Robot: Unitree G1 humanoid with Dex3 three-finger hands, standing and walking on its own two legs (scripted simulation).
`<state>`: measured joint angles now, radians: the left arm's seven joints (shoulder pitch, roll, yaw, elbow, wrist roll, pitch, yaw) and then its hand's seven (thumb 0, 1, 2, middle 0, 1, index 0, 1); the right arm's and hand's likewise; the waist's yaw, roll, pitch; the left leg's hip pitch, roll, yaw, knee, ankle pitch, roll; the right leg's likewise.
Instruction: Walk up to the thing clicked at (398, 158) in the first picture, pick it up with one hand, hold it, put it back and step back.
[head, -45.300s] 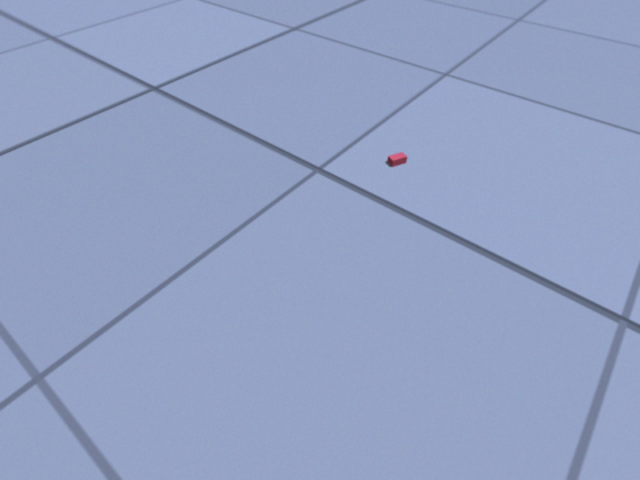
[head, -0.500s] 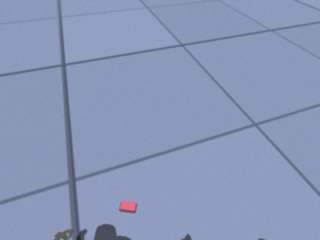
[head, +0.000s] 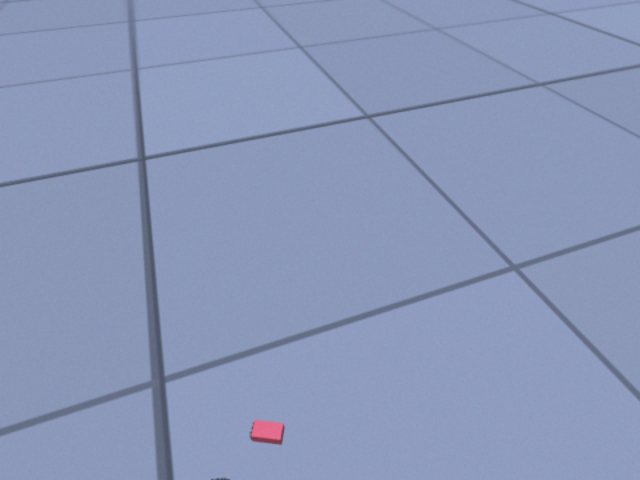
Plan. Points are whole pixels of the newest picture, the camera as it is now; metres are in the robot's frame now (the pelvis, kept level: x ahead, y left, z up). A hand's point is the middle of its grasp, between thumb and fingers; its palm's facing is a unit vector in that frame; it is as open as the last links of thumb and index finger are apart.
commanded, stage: stand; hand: left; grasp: from above
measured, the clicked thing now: (268, 432) +0.47 +0.19 -0.76
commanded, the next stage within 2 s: step back in 1.76 s
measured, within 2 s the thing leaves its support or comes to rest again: neither
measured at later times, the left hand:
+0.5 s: hand out of the picture +0.04 +0.22 -0.16, palm faces +0.01 -0.95 -0.32, open 7.4 cm
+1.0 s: hand out of the picture +0.05 +0.19 -0.17, palm faces +0.01 -0.97 -0.23, open 7.4 cm
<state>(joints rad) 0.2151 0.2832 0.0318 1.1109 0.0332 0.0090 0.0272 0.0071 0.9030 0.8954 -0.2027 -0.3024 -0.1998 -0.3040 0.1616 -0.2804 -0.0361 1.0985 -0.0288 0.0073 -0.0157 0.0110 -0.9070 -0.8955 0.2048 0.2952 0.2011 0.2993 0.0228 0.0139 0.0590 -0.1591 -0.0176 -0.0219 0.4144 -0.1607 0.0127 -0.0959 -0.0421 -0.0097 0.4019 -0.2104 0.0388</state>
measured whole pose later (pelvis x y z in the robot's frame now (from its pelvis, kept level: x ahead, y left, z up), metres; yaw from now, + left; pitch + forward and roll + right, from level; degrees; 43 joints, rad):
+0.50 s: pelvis +0.00 -0.01 +0.00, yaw +0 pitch -4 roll +0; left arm 0.18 0.29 0.02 1.15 0.02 0.00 0.02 0.01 0.90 0.90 -0.20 -0.30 -0.20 -0.30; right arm 0.17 -0.30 -0.02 1.15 -0.02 0.01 0.00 0.01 -0.91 -0.90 0.20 0.29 0.20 0.30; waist 0.00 0.02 0.06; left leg -0.16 0.00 -0.03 0.38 -0.15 -0.01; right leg -0.10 -0.02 -0.02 0.37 -0.19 0.02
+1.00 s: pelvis +0.03 -0.01 +0.00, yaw -1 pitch -3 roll +0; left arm 0.19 0.20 0.01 1.18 0.02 0.00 0.02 0.00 0.90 0.90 -0.20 -0.30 -0.20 -0.30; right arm 0.17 -0.21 0.00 1.19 -0.02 0.00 -0.02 0.01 -0.91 -0.90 0.20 0.29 0.20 0.30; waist 0.00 0.01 0.05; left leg -0.13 0.00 -0.02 0.36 -0.17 0.00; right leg -0.07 -0.03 0.00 0.33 -0.21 0.03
